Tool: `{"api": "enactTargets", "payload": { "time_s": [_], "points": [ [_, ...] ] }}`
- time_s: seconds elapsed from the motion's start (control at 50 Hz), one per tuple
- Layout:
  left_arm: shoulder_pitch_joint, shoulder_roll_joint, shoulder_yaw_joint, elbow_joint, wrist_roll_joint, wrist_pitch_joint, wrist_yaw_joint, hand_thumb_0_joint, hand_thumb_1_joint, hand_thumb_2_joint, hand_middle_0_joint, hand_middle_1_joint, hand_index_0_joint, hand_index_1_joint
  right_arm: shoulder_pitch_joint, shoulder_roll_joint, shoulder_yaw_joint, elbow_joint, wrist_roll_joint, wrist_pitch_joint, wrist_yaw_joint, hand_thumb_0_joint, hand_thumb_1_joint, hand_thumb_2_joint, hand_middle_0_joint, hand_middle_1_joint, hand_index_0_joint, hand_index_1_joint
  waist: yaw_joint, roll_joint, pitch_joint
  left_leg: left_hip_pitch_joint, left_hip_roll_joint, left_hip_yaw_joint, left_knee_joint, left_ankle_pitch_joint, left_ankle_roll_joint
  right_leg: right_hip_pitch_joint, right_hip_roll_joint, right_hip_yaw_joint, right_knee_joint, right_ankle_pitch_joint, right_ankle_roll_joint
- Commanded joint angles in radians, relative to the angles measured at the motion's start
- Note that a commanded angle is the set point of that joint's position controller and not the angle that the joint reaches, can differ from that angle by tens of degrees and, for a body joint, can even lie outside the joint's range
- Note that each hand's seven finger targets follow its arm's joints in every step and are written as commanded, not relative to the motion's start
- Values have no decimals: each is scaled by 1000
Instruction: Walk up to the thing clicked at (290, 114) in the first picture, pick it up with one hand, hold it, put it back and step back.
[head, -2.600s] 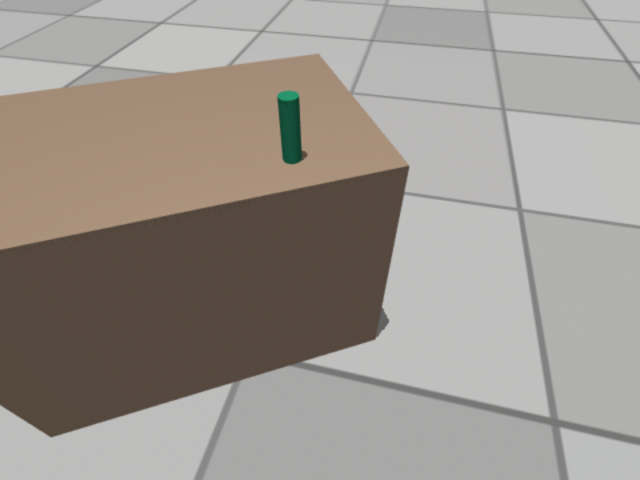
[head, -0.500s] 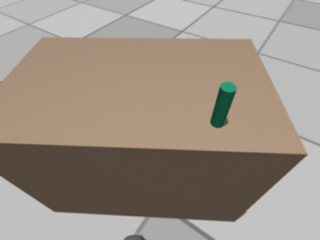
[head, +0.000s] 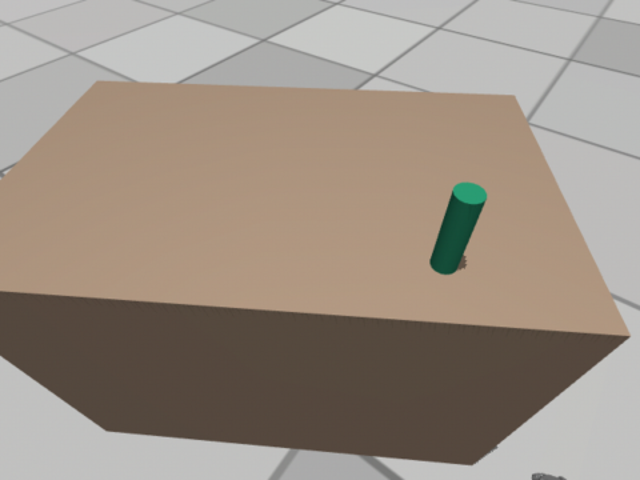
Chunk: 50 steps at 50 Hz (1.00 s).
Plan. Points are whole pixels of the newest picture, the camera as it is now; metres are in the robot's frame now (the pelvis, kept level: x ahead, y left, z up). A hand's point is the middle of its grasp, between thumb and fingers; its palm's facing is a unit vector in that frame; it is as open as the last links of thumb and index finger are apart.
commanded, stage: walk up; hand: right
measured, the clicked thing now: (455, 232) +0.45 -0.16 +0.06
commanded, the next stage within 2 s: stand in 0.80 s
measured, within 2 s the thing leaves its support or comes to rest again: neither
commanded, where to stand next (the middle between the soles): +0.04 +0.01 m, yaw -1 degrees
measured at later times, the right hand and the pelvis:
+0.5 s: hand out of the picture +0.09 -0.26 -0.13, palm faces -0.04 +0.94 -0.35, open 7.4 cm; pelvis +0.01 +0.00 +0.02, yaw +1 degrees
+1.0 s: hand out of the picture +0.12 -0.25 -0.13, palm faces -0.04 +0.94 -0.33, open 7.4 cm; pelvis +0.02 +0.00 +0.02, yaw +1 degrees
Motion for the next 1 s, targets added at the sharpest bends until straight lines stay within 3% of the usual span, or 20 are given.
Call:
{"api": "enactTargets", "payload": {
  "time_s": [0.0,0.06,0.16,0.24,0.32,0.36,0.46,0.58,0.62,0.66,0.76,0.78,0.8,0.88,0.98],
  "points": [
    [-65,218,50,-41,-8,-24,16,0,900,900,-200,-300,-200,-300,-45,-215,-52,-24,2,-32,-8,0,-900,-900,200,300,200,300,-9,-23,-120,147,94,-129,-146,148,53,-23,-105,110,-189,119,-64],
    [-76,220,48,-23,-7,-19,14,0,900,900,-200,-300,-200,-300,-60,-222,-50,-4,1,-31,-8,0,-900,-900,200,300,200,300,-3,-27,-134,147,99,-137,-175,155,56,25,-98,95,-211,128,-59],
    [-97,204,43,13,-9,-9,10,0,900,900,-200,-300,-200,-300,-78,-221,-46,39,-4,-26,-7,0,-900,-900,200,300,200,300,0,17,-100,115,116,-177,-278,-6,43,42,-87,78,-257,30,-59],
    [-116,211,48,33,-4,-10,8,0,900,900,-200,-300,-200,-300,-70,-218,-43,62,-5,-26,-7,0,-900,-900,200,300,200,300,-8,7,-108,108,105,-170,-297,-12,34,83,-88,78,-286,63,-58],
    [-118,211,51,51,-2,-11,8,0,900,900,-200,-300,-200,-300,-75,-217,-45,73,-5,-25,-8,0,-900,-900,200,300,200,300,-10,13,-103,120,103,-162,-296,6,30,80,-100,80,-312,77,-57],
    [-118,211,53,56,-1,-14,8,0,900,900,-200,-300,-200,-300,-74,-211,-44,78,-4,-26,-7,0,-900,-900,200,300,200,300,-7,0,-119,143,101,-150,-278,79,29,92,-106,81,-321,121,-55],
    [-136,206,56,61,-1,-13,10,0,900,900,-200,-300,-200,-300,-64,-207,-46,93,-3,-23,-11,0,-900,-900,200,300,200,300,-16,1,-128,162,99,-135,-264,148,24,96,-112,75,-330,154,-54],
    [-131,197,54,69,-2,-10,10,0,900,900,-200,-300,-200,-300,-75,-207,-47,94,-4,-18,-12,0,-900,-900,200,300,200,300,-15,6,-108,149,99,-150,-284,103,22,92,-105,70,-338,134,-48],
    [-120,197,55,72,0,-9,11,0,900,900,-200,-300,-200,-300,-75,-206,-49,98,-6,-19,-13,0,-900,-900,200,300,200,300,-13,7,-130,167,102,-147,-279,145,24,104,-107,66,-334,157,-50],
    [-126,198,57,70,2,-7,11,0,900,900,-200,-300,-200,-300,-69,-208,-51,99,-6,-18,-16,0,-900,-900,200,300,200,300,-18,11,-132,161,101,-150,-292,108,24,114,-103,59,-327,152,-50],
    [-107,195,56,73,1,-7,12,0,900,900,-200,-300,-200,-300,-84,-209,-52,92,-6,-17,-15,0,-900,-900,200,300,200,300,-12,8,-129,167,104,-159,-289,141,28,114,-100,56,-330,167,-46],
    [-88,164,42,89,1,-4,9,0,900,900,-200,-300,-200,-300,-74,-181,-38,101,-5,-26,-17,0,-900,-900,200,300,200,300,-13,-24,-143,210,113,-148,-305,134,20,90,-108,74,-355,117,-39],
    [-87,165,43,89,4,-3,6,0,900,900,-200,-300,-200,-300,-65,-193,-40,104,-7,-29,-19,0,-900,-900,200,300,200,300,-20,-10,-129,222,112,-152,-318,83,16,68,-100,76,-358,92,-38],
    [-90,177,44,84,1,-8,9,0,900,900,-200,-300,-200,-300,-70,-199,-40,108,-7,-36,-21,0,-900,-900,200,300,200,300,-15,-5,-138,241,116,-136,-296,228,16,99,-108,79,-357,185,-28],
    [-79,174,43,89,1,-5,7,0,900,900,-200,-300,-200,-300,-68,-197,-38,116,-5,-37,-25,0,-900,-900,200,300,200,300,-17,-10,-112,236,118,-126,-310,208,13,95,-105,78,-365,171,-29]
  ]
}}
